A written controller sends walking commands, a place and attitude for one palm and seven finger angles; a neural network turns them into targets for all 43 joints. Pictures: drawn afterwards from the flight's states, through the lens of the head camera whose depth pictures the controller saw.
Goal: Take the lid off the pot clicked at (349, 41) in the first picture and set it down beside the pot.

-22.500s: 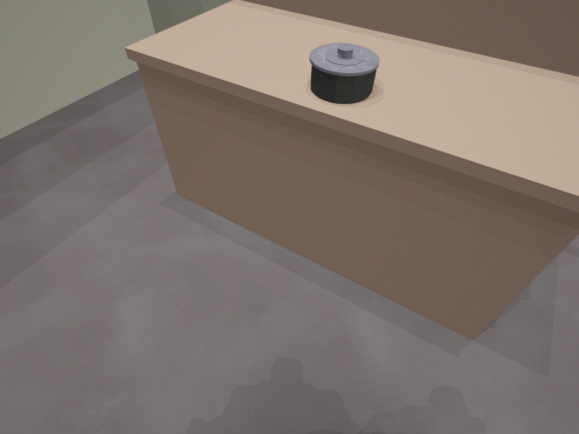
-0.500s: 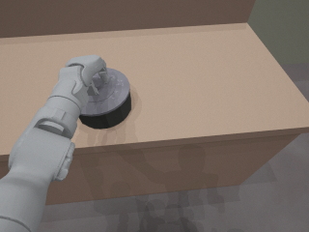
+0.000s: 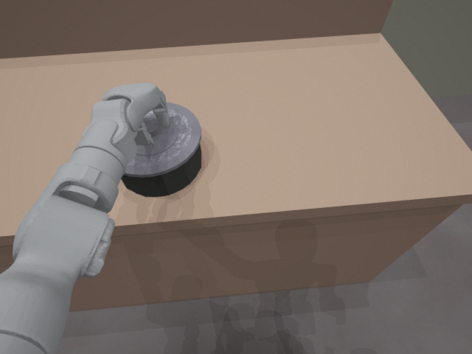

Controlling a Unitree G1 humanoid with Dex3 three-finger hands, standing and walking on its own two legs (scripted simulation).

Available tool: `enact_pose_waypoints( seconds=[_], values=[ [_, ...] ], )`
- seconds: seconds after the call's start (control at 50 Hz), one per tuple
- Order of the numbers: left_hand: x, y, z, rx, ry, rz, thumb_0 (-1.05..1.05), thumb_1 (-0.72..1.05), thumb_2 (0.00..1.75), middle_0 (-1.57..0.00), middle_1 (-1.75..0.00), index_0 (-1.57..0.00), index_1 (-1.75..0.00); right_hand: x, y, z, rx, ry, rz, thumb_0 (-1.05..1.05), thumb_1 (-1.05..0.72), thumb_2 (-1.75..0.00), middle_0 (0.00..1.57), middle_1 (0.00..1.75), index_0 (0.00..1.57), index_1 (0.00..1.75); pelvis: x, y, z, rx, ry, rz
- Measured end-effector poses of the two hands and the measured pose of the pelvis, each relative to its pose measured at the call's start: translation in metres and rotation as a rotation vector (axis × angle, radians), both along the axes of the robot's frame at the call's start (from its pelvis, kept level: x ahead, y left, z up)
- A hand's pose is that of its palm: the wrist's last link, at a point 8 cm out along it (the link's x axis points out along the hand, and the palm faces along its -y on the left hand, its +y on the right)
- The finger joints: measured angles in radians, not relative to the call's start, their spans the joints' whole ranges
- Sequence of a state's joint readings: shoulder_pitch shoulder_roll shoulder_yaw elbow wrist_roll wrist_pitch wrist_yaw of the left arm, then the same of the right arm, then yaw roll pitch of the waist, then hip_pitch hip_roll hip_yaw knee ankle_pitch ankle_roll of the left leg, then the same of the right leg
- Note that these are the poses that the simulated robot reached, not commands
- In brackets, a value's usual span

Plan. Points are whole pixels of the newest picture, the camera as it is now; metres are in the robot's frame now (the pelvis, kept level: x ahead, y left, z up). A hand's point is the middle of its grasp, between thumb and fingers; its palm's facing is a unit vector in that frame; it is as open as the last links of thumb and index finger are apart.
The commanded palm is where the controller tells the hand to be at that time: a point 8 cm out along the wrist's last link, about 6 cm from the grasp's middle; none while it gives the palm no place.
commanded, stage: lift the lid straight up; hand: left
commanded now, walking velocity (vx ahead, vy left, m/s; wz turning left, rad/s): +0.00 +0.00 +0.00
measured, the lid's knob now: (148, 127) +0.52 +0.13 +0.09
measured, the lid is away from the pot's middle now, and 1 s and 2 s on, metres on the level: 0.00 0.01 0.02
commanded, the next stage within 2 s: move the lid sideways beside the pot in 1.76 s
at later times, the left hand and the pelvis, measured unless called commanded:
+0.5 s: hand (138, 112) +0.49 +0.13 +0.15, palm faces -0.36 -0.06 -0.93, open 7.2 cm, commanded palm +0.49 +0.13 +0.22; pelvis +0.00 +0.00 +0.00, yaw +1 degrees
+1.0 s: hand (133, 89) +0.50 +0.12 +0.19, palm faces -0.34 -0.07 -0.94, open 7.2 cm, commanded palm +0.50 +0.13 +0.26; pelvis +0.00 +0.00 +0.00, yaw +1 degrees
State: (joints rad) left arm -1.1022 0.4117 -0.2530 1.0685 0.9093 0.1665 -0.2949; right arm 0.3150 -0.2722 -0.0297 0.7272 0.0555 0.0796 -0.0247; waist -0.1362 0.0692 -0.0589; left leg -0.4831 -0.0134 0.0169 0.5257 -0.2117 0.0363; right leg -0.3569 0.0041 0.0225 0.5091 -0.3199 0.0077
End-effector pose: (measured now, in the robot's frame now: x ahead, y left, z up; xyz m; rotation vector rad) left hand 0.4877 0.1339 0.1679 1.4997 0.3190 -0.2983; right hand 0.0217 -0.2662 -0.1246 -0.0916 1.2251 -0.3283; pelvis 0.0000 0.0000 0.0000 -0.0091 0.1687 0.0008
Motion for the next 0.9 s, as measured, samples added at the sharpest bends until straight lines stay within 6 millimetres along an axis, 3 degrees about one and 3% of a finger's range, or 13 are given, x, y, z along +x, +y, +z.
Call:
enact_pose_waypoints(
  seconds=[0.42, 0.9],
  values=[
    [0.0, -0.004, 0.033, 0.0, -0.018, 0.039, 0.0, 0.37, 0.58, -0.72, -0.98, -0.64, -0.97, 0.022, -0.004, 0.003, -0.002, -0.08, 0.037, 0.01, -0.9, -0.9, 0.2, 0.3, 0.2, 0.3, -0.002, -0.005, 0.002, 0.004, -0.022, 0.009],
    [0.005, -0.008, 0.071, 0.001, -0.041, 0.046, -0.01, 0.37, 0.58, -0.72, -0.98, -0.64, -0.97, 0.015, -0.003, 0.005, -0.005, -0.081, 0.05, 0.01, -0.9, -0.9, 0.2, 0.3, 0.2, 0.3, -0.003, -0.004, 0.004, 0.007, -0.028, 0.013]
  ],
)
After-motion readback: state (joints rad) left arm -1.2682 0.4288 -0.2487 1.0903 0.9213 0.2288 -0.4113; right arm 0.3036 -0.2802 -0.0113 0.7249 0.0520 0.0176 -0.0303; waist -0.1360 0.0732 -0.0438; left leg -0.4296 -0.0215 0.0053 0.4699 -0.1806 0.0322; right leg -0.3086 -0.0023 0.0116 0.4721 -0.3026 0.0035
